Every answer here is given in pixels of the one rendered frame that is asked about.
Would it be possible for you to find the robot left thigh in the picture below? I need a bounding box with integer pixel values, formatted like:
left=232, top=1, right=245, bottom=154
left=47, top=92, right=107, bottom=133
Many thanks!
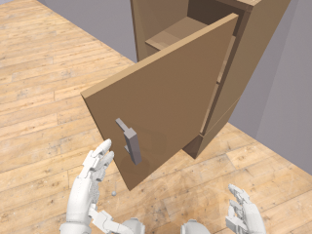
left=122, top=219, right=145, bottom=234

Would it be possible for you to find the robot right thigh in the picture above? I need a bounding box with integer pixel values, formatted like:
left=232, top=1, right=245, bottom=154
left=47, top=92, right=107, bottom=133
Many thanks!
left=180, top=221, right=211, bottom=234

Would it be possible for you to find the left robot hand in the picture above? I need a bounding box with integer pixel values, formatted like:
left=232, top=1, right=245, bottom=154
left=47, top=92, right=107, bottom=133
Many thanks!
left=65, top=138, right=135, bottom=234

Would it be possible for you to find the robot left forearm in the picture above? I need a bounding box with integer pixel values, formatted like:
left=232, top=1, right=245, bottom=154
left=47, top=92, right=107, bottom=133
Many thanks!
left=59, top=221, right=92, bottom=234

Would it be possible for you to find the handle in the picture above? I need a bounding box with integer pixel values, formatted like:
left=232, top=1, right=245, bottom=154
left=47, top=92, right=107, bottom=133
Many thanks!
left=115, top=118, right=142, bottom=165

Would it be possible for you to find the robot thigh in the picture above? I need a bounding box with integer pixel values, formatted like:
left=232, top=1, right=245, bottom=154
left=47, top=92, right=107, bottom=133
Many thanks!
left=122, top=219, right=145, bottom=234
left=180, top=221, right=211, bottom=234

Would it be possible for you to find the right robot hand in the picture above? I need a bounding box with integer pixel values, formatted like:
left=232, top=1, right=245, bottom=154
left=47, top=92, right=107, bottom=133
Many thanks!
left=225, top=183, right=267, bottom=234

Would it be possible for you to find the cupboard door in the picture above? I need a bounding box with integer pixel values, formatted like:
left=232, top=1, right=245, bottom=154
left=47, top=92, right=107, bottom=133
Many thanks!
left=80, top=13, right=239, bottom=191

